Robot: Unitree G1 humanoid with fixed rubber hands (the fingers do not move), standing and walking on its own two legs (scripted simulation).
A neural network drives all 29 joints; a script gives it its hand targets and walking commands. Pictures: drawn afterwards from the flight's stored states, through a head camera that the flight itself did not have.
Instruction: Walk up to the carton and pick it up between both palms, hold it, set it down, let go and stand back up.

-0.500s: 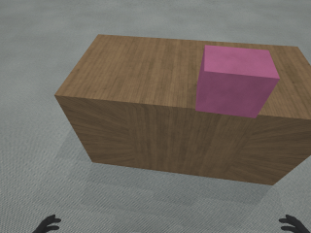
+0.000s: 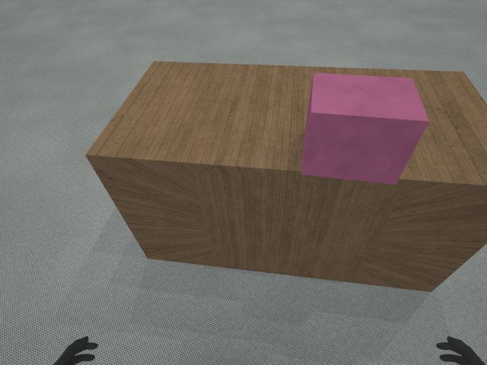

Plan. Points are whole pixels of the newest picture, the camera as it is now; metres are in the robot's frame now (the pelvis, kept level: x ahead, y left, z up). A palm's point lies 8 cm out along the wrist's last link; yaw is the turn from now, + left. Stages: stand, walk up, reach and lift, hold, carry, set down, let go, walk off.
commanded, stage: walk up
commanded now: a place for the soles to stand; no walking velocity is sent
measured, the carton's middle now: (354, 128) +0.66 -0.23 +0.00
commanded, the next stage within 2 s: none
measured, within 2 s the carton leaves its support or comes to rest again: neither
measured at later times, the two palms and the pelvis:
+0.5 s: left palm out of the picture +0.11 +0.30 -0.06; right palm out of the picture +0.10 -0.35 -0.07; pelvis +0.00 -0.02 +0.00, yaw -1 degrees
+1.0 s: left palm (154, 361) +0.15 +0.18 -0.07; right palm out of the picture +0.07 -0.47 -0.08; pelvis +0.03 -0.13 -0.01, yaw -5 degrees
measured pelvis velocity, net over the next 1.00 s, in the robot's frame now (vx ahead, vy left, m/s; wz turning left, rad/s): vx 0.03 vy -0.13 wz -0.09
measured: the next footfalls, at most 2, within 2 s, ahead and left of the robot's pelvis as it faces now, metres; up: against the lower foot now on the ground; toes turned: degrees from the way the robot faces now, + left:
right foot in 0.88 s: +0.17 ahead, -0.22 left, +0.00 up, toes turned -8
left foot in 1.54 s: +0.17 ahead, +0.00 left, +0.00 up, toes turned -5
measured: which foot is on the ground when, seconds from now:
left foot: down 0.00-0.88, up 0.90-1.00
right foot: down 0.00-0.58, up 0.60-0.86, down 0.88-1.00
